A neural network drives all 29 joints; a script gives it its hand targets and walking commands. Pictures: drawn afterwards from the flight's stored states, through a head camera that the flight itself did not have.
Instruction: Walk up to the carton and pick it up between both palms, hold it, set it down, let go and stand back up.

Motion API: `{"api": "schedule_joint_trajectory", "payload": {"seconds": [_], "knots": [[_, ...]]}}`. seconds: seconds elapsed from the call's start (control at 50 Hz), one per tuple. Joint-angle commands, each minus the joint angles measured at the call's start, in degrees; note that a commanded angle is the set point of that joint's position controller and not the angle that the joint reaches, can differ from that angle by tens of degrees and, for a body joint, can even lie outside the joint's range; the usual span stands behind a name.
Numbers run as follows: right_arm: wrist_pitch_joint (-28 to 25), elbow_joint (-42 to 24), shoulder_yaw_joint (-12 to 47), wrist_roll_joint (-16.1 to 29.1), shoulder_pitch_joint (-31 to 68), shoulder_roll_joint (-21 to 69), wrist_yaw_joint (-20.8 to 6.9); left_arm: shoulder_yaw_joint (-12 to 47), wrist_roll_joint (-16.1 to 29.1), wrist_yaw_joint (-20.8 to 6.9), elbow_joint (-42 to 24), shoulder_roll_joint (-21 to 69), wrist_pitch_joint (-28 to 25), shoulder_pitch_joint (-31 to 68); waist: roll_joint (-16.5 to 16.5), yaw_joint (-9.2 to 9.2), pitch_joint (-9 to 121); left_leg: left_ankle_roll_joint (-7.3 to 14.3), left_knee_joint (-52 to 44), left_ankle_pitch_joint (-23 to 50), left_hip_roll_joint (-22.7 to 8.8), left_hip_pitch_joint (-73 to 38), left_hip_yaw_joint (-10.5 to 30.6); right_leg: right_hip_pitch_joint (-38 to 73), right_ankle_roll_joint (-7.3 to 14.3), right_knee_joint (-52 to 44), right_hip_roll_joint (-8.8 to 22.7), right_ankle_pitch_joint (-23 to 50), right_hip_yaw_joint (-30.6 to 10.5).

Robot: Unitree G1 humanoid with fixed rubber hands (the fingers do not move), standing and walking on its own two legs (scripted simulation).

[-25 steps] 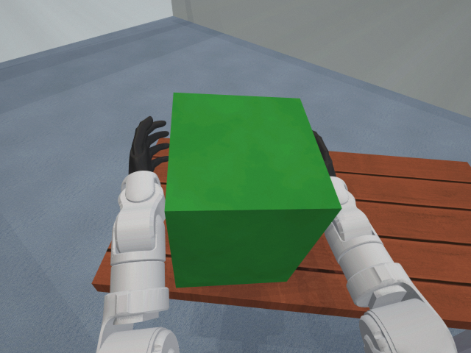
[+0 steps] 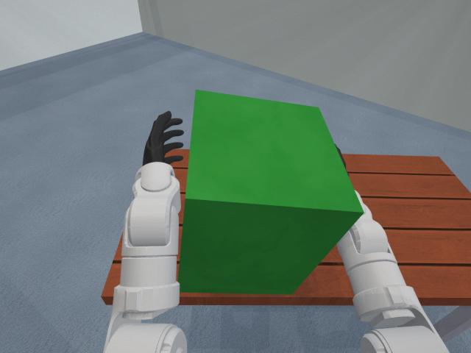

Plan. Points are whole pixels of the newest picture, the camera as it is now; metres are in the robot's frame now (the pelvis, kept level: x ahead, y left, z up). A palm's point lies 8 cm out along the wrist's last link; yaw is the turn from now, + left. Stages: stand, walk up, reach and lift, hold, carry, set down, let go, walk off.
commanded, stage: reach and lift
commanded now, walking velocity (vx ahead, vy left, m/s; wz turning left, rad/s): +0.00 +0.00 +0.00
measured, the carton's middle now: (247, 200) +0.34 -0.02 +0.13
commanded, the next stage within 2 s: hold in 1.40 s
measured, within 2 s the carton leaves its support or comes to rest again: neither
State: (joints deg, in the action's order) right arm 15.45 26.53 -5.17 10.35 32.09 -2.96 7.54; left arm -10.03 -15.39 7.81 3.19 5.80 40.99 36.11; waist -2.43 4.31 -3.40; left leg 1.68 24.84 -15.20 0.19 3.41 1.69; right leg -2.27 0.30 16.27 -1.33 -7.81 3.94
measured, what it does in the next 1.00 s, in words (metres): stands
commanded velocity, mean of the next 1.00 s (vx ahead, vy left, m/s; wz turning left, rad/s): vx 0.00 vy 0.00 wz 0.00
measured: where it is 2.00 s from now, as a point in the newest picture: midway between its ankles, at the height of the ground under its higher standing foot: outside the picture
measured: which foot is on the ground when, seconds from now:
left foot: down 0.00-1.00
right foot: down 0.00-1.00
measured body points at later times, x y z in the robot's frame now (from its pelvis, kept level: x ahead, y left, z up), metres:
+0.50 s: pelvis -0.01 -0.01 +0.00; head -0.05 +0.01 +0.45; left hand +0.38 +0.13 +0.23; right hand +0.37 -0.16 +0.18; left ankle -0.01 +0.10 -0.75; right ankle +0.02 -0.12 -0.75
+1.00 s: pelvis -0.01 -0.01 +0.00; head -0.06 +0.01 +0.45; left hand +0.39 +0.13 +0.25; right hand +0.38 -0.16 +0.20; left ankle -0.01 +0.10 -0.75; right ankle +0.02 -0.12 -0.75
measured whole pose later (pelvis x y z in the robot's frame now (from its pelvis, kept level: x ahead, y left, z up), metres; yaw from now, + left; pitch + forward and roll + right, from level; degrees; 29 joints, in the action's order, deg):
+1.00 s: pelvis -0.01 -0.01 +0.00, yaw +1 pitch -6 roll -2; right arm 23.9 34.4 -8.1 12.2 44.6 -3.2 11.7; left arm -14.1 -12.3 4.4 19.8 -1.2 43.1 50.2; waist -1.7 3.3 1.2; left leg 0.5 24.7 -13.5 -0.1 5.6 3.3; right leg -4.1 1.5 16.2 -1.9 -6.7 4.9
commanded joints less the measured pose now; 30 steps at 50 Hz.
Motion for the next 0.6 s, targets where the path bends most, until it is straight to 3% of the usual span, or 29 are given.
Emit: {"api": "schedule_joint_trajectory", "payload": {"seconds": [0.0,0.14,0.24,0.3,0.38,0.58], "knots": [[-4.5,-22.3,21.4,3.2,62.9,25.7,-6.8,26.6,8.9,-8.7,-1.6,32.1,-1.2,34.9,5.3,-0.52,31.5,-5.5,-2.9,25.8,-1.3,-9.2,1.4,6.3,0.1,1.0,-3.1,10.8,2.5],[-1.8,-20.8,22.4,4.1,64.9,29.3,-4.8,23.2,8.7,-11.2,3.2,30.3,-0.4,38.0,3.5,-0.44,30.8,-3.8,-3.1,24.6,0.4,-6.2,0.1,10.4,-0.7,1.5,-2.6,16.1,0.9],[0.2,-22.2,24.9,5.7,66.7,32.8,-2.1,23.2,9.7,-13.4,2.7,29.6,-0.7,41.8,2.5,0.29,33.4,-3.4,-2.8,24.1,2.0,-4.4,-0.1,15.0,-2.1,2.7,-1.4,25.8,-0.3],[1.1,-22.6,25.9,6.8,67.5,34.6,-0.7,24.2,10.6,-14.0,2.2,30.0,-1.2,44.3,2.8,0.87,34.2,-3.5,-2.8,23.5,2.5,-3.5,0.2,15.9,-2.3,3.0,-1.0,27.3,-0.7],[2.4,-23.5,25.8,8.0,68.4,35.3,0.5,24.9,11.2,-14.5,2.7,30.1,-1.3,45.9,3.4,1.58,35.0,-3.6,-2.7,22.6,2.7,-3.2,0.6,15.1,-2.5,2.4,-0.9,25.1,-0.7],[3.4,-18.7,22.1,7.2,76.2,35.3,-0.7,21.7,10.7,-13.3,8.9,30.9,-1.7,51.0,4.0,-0.58,33.5,-2.9,-4.4,15.1,1.3,-0.9,0.8,10.1,-0.9,0.5,-1.7,9.1,-0.4]]}}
